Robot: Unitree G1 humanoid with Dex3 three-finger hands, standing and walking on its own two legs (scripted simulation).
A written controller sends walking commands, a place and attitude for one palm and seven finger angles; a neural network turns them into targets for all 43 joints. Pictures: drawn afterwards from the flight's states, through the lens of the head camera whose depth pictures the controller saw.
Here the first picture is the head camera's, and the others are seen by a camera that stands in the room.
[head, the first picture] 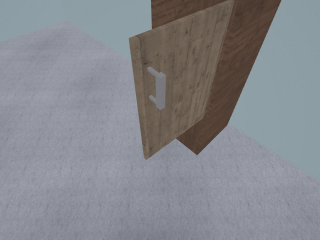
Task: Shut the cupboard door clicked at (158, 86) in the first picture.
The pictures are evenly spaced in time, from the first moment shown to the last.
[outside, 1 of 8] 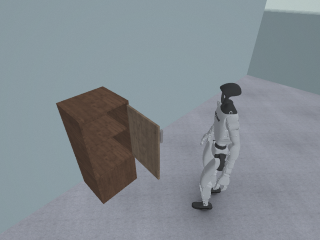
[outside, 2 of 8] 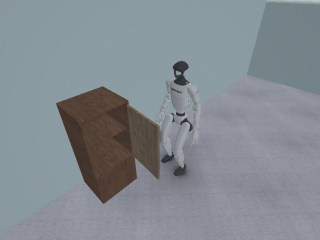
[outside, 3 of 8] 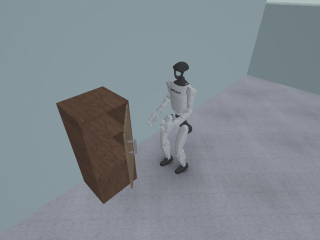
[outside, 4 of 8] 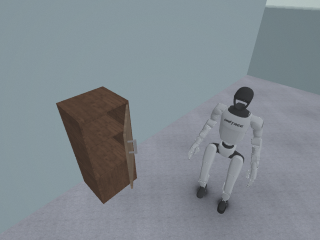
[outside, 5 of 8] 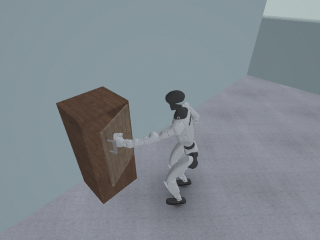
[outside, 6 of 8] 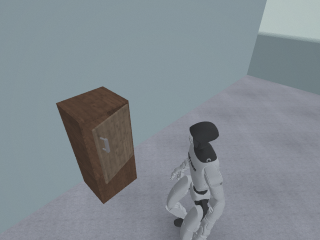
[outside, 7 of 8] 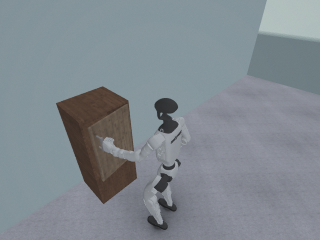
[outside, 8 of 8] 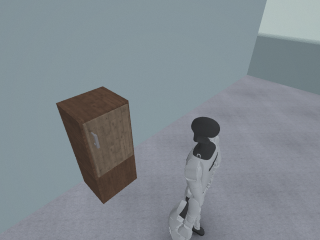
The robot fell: no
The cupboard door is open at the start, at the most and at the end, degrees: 85 85 0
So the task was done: yes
